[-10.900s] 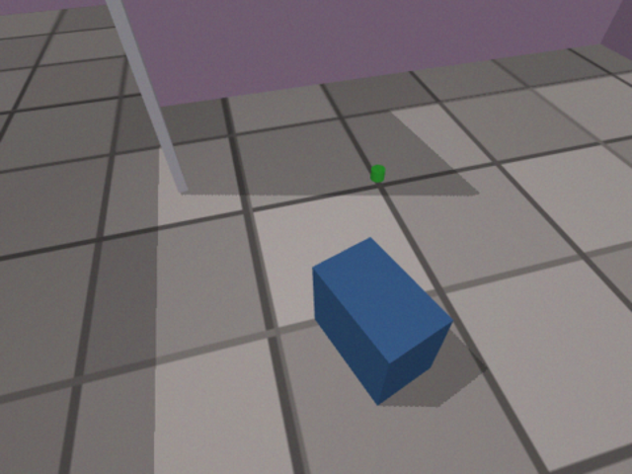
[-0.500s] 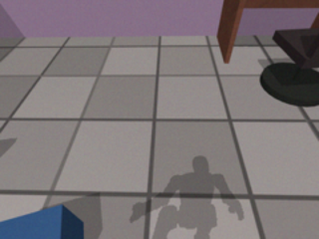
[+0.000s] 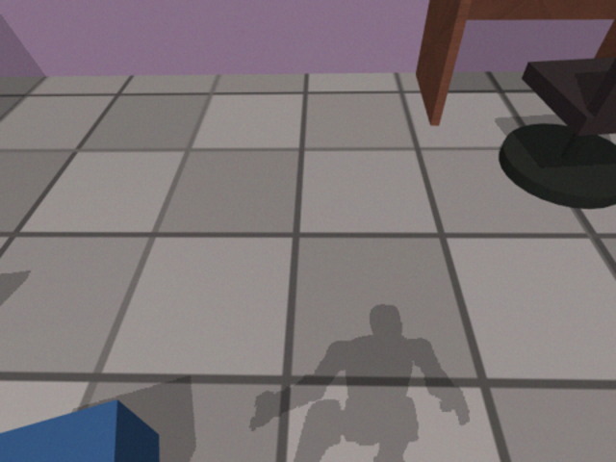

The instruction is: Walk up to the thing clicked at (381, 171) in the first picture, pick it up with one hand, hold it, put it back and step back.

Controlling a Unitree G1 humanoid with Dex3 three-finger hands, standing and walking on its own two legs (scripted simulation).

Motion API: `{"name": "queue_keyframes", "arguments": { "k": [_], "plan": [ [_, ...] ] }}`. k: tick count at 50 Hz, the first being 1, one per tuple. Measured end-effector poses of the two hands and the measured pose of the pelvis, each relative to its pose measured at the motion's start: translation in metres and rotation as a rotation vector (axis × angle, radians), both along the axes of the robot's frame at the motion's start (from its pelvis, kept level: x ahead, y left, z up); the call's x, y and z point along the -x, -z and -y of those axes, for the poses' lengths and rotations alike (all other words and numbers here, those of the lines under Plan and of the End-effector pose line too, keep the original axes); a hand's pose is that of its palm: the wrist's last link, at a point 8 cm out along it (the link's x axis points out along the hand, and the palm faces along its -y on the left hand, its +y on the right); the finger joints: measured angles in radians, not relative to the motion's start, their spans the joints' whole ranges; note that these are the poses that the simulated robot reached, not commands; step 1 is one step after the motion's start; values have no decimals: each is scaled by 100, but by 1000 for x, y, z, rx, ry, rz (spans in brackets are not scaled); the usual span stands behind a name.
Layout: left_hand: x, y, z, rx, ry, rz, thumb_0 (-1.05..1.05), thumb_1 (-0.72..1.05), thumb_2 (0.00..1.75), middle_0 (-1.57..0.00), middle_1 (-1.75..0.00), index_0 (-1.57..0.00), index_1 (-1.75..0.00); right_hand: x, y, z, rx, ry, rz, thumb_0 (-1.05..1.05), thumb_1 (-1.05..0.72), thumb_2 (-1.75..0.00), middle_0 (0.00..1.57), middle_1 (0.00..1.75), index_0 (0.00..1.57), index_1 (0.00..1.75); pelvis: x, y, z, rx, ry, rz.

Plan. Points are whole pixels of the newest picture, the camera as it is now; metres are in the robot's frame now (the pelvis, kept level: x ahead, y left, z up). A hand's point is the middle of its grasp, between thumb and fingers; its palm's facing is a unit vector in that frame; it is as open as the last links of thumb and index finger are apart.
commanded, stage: stand
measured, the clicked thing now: out of the picture +0.61 +1.47 -0.75
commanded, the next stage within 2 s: walk up in 0.18 s
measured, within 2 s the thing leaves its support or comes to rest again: neither
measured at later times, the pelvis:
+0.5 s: pelvis +0.06 +0.05 -0.02, yaw +3 degrees
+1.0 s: pelvis +0.27 +0.01 -0.02, yaw +1 degrees
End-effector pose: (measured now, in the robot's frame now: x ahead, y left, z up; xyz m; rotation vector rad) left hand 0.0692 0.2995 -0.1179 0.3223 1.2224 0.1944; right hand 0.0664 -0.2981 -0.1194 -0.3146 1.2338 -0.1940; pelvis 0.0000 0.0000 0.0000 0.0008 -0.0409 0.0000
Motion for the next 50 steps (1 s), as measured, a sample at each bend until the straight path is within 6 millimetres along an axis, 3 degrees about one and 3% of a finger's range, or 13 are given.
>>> {"name": "queue_keyframes", "arguments": {
  "k": [10, 14, 17, 21, 25, 31, 39, 45, 47, 50],
  "plan": [
    [2, 1, -1, 7, -2, -8, 1, 90, 90, -20, -30, -21, -30, 5, 1, 1, -3, 7, -11, 0, -90, -90, 20, 30, 21, 30, -1, 0, -1, 0, 1, -3],
    [2, -2, -10, 14, -23, 38, 1, 90, 90, -20, -30, -21, -30, 2, 0, 7, -4, -9, 1, 0, -90, -90, 20, 30, 21, 30, -10, 4, -2, 7, -16, -15],
    [9, -2, -25, -1, -59, 62, 0, 90, 90, -20, -30, -21, -30, -11, 0, 10, 25, -43, -18, 0, -90, -90, 20, 30, 21, 30, -16, 8, -9, 12, -43, -12],
    [24, 0, -53, -16, -96, 3, 0, 90, 90, -20, -30, -21, -30, -44, -10, 2, 45, -75, 13, 1, -90, -90, 20, 30, 21, 30, -34, 9, -26, 26, -56, -6],
    [15, 17, -84, -30, -94, -67, 1, 90, 90, -20, -30, -21, -30, -70, -15, -8, 93, -78, 95, 0, -90, -90, 20, 30, 21, 30, -57, 22, -46, 4, -45, -1],
    [-46, 13, -88, -6, -39, -44, 1, 91, 90, -20, -30, -20, -30, -75, -24, -22, 89, -12, 80, 0, -90, -90, 20, 30, 21, 30, -97, 13, -54, -18, -20, 8],
    [-158, -3, -70, 11, 59, 24, 1, 91, 90, -20, -30, -20, -30, -106, -12, -23, 35, 23, 27, 0, -90, -90, 20, 30, 21, 30, -164, 9, -47, -29, 3, 14],
    [-259, -6, -46, -37, 88, 142, 1, 90, 90, -20, -30, -21, -30, -160, 24, -2, 6, 32, -10, 1, -90, -90, 20, 30, 21, 30, -230, 30, -23, -16, -4, 15],
    [-282, -10, -37, -45, 79, 196, 1, 91, 90, -20, -30, -21, -30, -186, 29, 1, -2, 21, -16, 1, -90, -90, 20, 30, 21, 30, -246, 32, -17, -11, -10, 22],
    [-302, -19, -28, -37, 58, 222, 0, 91, 90, -20, -30, -21, -30, -232, 25, 2, -16, -9, 15, 1, -90, -90, 20, 30, 21, 30, -271, 24, -15, -8, -13, 27]
  ]
}}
